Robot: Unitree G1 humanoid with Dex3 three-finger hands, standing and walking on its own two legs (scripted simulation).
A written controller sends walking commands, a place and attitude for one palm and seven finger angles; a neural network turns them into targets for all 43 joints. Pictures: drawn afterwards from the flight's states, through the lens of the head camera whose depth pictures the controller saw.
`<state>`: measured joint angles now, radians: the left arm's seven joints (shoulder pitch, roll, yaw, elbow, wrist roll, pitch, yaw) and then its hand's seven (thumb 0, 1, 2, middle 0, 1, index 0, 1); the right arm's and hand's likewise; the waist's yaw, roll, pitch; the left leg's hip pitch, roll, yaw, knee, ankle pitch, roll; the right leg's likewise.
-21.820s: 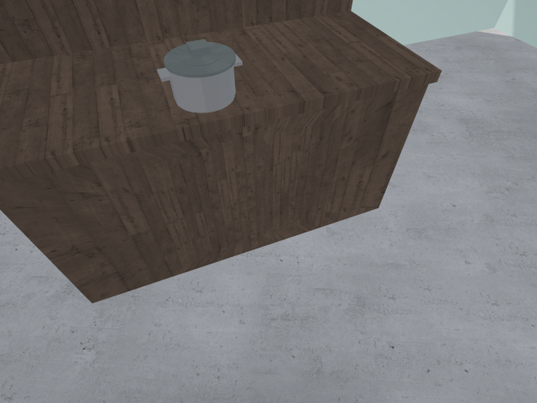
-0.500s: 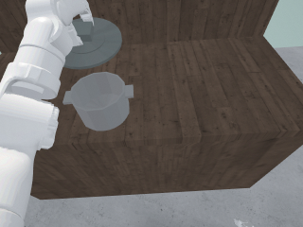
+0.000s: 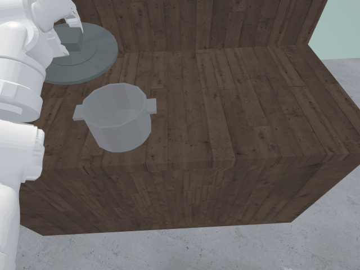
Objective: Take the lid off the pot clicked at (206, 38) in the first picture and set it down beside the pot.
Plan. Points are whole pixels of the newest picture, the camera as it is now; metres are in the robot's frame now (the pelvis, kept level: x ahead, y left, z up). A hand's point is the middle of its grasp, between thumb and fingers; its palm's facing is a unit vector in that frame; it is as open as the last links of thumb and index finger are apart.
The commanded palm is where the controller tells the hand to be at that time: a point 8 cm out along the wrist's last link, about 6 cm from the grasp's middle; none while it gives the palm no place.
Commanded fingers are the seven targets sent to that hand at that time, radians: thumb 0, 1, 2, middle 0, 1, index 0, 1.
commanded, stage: move the lid sideways beside the pot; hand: left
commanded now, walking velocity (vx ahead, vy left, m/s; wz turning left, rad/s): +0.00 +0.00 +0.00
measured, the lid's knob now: (67, 39) +0.52 +0.21 +0.26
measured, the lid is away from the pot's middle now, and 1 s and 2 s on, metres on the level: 0.05 0.18 0.22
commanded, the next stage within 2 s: lower the lid onto the table in 1.52 s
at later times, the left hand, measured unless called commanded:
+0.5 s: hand (23, 46) +0.48 +0.28 +0.27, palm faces -0.22 -0.07 -0.97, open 8.7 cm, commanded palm +0.47 +0.28 +0.33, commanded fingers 0.00 0.65 1.03 -1.05 -1.18 -0.63 -0.99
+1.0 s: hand out of the picture +0.47 +0.34 +0.26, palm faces -0.23 -0.07 -0.97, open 8.7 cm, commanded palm +0.48 +0.34 +0.33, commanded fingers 0.00 0.65 1.03 -1.05 -1.18 -0.63 -0.99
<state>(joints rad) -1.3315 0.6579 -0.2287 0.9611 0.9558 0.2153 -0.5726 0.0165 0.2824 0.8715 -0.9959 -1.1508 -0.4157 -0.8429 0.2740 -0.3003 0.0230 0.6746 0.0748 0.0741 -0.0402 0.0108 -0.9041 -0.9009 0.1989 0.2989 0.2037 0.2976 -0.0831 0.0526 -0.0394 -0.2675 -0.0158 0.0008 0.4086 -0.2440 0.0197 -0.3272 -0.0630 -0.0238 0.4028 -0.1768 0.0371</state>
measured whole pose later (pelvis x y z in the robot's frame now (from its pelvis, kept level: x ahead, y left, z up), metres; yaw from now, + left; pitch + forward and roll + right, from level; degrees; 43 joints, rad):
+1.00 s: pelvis +0.01 +0.01 +0.00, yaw +0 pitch +8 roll -1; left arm -1.25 0.91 -0.09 0.97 0.99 0.06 -0.59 0.02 0.28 0.87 -1.00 -1.15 -0.42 -0.84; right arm 0.28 -0.30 0.03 0.67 0.09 0.14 -0.05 0.01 -0.90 -0.90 0.20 0.30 0.20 0.30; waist -0.08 0.05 -0.02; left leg -0.30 -0.01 -0.01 0.43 -0.27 0.04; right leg -0.31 -0.06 -0.03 0.34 -0.16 0.05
